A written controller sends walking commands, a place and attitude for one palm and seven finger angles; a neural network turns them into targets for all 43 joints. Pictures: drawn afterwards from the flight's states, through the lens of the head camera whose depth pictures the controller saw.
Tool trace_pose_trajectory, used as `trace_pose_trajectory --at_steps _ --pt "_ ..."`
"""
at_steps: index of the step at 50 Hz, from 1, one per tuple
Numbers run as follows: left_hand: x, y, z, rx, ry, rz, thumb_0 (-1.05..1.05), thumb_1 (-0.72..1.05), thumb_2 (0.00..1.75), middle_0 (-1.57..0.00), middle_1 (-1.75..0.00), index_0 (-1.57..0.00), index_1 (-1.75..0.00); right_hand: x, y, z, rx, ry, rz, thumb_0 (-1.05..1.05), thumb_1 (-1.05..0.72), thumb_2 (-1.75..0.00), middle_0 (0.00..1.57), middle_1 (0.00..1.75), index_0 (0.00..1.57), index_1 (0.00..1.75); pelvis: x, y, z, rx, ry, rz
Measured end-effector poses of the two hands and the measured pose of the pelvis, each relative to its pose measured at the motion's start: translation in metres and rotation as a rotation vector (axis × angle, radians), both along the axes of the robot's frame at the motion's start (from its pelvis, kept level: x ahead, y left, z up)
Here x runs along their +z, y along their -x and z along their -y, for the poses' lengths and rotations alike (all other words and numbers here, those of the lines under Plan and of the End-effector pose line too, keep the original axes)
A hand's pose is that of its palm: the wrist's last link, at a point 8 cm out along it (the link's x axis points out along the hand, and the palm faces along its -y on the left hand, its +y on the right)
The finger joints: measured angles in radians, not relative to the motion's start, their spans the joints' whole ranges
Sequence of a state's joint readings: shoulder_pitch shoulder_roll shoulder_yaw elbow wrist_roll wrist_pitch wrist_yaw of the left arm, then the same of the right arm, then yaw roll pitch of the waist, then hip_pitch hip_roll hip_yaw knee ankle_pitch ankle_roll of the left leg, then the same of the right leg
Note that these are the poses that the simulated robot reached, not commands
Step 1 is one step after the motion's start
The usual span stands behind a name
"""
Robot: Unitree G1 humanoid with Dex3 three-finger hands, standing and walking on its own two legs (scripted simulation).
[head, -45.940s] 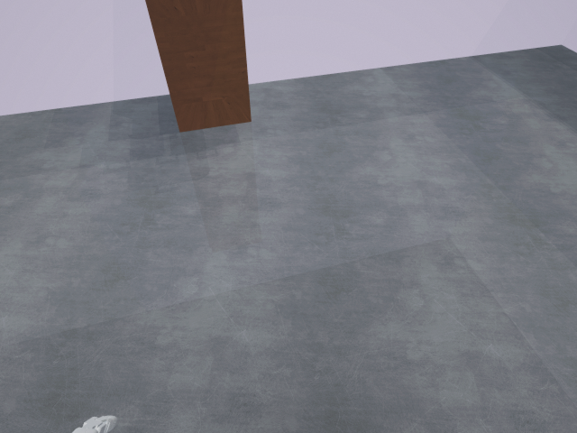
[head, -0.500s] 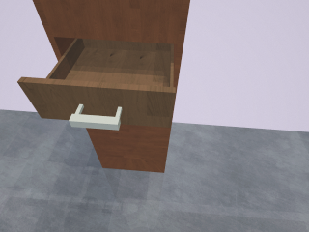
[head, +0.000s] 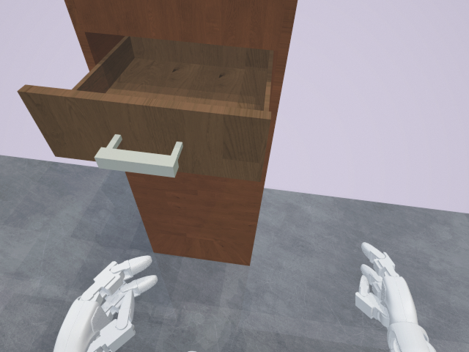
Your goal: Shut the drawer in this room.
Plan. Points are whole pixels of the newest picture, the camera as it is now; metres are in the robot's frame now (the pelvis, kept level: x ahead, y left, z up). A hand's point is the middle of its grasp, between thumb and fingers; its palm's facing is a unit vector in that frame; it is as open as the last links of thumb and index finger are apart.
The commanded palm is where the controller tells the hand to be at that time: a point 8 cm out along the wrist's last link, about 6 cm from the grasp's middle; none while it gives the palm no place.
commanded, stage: raise the hand and make a fist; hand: left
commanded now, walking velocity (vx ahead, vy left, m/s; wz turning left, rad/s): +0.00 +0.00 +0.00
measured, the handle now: (142, 152) +0.37 +0.19 +0.16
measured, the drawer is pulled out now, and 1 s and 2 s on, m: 0.22 0.22 0.22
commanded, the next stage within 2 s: bring the fist close to the handle in 1.50 s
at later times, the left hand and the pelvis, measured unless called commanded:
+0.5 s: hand (103, 275) +0.18 +0.18 +0.13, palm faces -0.02 -1.00 -0.08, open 3.6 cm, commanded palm +0.14 +0.23 +0.15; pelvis +0.02 +0.00 +0.02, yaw +1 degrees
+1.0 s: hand (90, 233) +0.19 +0.17 +0.23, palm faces -0.03 -0.99 -0.16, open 3.2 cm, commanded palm +0.15 +0.21 +0.25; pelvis +0.02 +0.01 +0.04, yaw +1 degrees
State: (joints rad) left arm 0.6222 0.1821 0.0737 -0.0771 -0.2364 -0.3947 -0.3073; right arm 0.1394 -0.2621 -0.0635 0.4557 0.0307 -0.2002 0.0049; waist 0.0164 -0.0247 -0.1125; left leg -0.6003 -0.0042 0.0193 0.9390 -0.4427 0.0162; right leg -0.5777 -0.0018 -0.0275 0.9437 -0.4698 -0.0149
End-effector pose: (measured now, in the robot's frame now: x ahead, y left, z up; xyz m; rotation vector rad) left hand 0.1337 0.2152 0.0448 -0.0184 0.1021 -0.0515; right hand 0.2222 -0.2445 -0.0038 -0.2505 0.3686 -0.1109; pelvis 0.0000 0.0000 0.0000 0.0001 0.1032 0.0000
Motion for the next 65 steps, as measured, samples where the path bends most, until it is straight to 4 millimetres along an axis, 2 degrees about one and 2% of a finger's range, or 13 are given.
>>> trace_pose_trajectory --at_steps 3,6,10,16,20,23,27,31,40,45,49,58,65 --pt "0.000 0.022 -0.017 0.124 -0.028 -0.031 0.01 0.91 0.90 -0.50 -0.61 -0.49 -0.61 -0.001 -0.015 -0.006 0.035 0.010 0.007 0.01 -0.90 -0.90 0.20 0.30 0.20 0.30 -0.004 -0.003 0.005 0.023 0.017 -0.008" --pt "0.020 0.027 -0.023 0.165 -0.067 0.053 0.02 0.91 0.90 -0.56 -0.68 -0.55 -0.67 -0.012 -0.018 -0.016 0.081 0.003 -0.020 0.01 -0.90 -0.90 0.20 0.30 0.20 0.30 -0.007 -0.003 0.009 0.047 0.035 -0.010" --pt "0.045 0.007 -0.013 0.063 -0.086 0.159 0.02 0.91 0.90 -0.63 -0.77 -0.63 -0.76 -0.034 -0.004 -0.031 0.104 -0.047 -0.088 0.01 -0.90 -0.90 0.20 0.30 0.20 0.30 -0.005 -0.001 0.010 0.060 0.047 -0.004" --pt "0.060 -0.031 -0.008 -0.026 -0.081 0.076 0.02 0.90 0.90 -0.75 -0.89 -0.75 -0.89 -0.051 0.035 -0.037 0.014 -0.140 -0.193 0.01 -0.90 -0.89 0.21 0.30 0.21 0.30 0.009 -0.007 0.009 0.033 0.029 0.007" --pt "0.076 -0.036 -0.019 0.018 -0.093 0.066 0.02 0.90 0.90 -0.83 -0.98 -0.83 -0.98 -0.050 0.054 -0.029 -0.041 -0.148 -0.216 0.01 -0.90 -0.89 0.21 0.30 0.21 0.30 0.017 -0.014 0.006 0.017 0.019 0.018" --pt "0.088 -0.033 -0.023 0.032 -0.098 0.094 0.02 0.90 0.90 -0.89 -1.05 -0.89 -1.04 -0.045 0.059 -0.021 -0.052 -0.124 -0.210 0.01 -0.90 -0.89 0.21 0.30 0.21 0.30 0.021 -0.017 0.003 0.015 0.019 0.027" --pt "0.097 -0.030 -0.022 0.023 -0.091 0.118 0.02 0.91 0.90 -0.97 -1.13 -0.97 -1.13 -0.035 0.053 -0.014 -0.043 -0.083 -0.171 0.01 -0.90 -0.90 0.21 0.30 0.21 0.30 0.023 -0.018 -0.002 0.018 0.022 0.043" --pt "0.109 -0.030 -0.016 0.011 -0.094 0.150 0.02 0.90 0.90 -1.05 -1.22 -1.05 -1.22 -0.020 0.036 -0.016 -0.017 -0.061 -0.098 0.01 -0.90 -0.90 0.20 0.30 0.20 0.30 0.026 -0.020 -0.006 0.022 0.022 0.061" --pt "0.151 -0.034 -0.012 0.011 -0.134 0.246 0.02 0.90 0.90 -1.24 -1.41 -1.23 -1.41 0.010 -0.004 -0.051 0.089 -0.114 0.052 0.01 -0.90 -0.90 0.20 0.30 0.20 0.30 0.032 -0.023 -0.010 0.024 0.019 0.110" --pt "0.170 -0.036 -0.011 0.003 -0.151 0.261 0.02 0.90 0.90 -1.32 -1.51 -1.32 -1.51 0.017 -0.015 -0.070 0.148 -0.147 0.070 0.01 -0.90 -0.90 0.20 0.30 0.20 0.30 0.036 -0.022 -0.008 0.025 0.014 0.132" --pt "0.186 -0.035 -0.009 0.004 -0.168 0.270 0.02 0.90 0.90 -1.37 -1.56 -1.36 -1.55 0.018 -0.017 -0.076 0.173 -0.165 0.063 0.01 -0.90 -0.90 0.21 0.30 0.21 0.30 0.038 -0.022 -0.006 0.026 0.011 0.146" --pt "0.219 -0.036 -0.004 0.003 -0.201 0.314 0.02 0.90 0.90 -1.40 -1.59 -1.40 -1.59 0.010 -0.011 -0.062 0.163 -0.160 0.015 0.01 -0.90 -0.90 0.21 0.30 0.21 0.30 0.042 -0.016 0.003 0.028 0.000 0.170" --pt "0.211 -0.040 -0.005 0.014 -0.168 0.241 0.01 0.90 0.90 -1.41 -1.60 -1.40 -1.59 0.007 -0.001 -0.037 0.118 -0.140 -0.010 0.01 -0.90 -0.90 0.21 0.30 0.21 0.30 0.043 -0.012 0.013 0.024 -0.003 0.176"
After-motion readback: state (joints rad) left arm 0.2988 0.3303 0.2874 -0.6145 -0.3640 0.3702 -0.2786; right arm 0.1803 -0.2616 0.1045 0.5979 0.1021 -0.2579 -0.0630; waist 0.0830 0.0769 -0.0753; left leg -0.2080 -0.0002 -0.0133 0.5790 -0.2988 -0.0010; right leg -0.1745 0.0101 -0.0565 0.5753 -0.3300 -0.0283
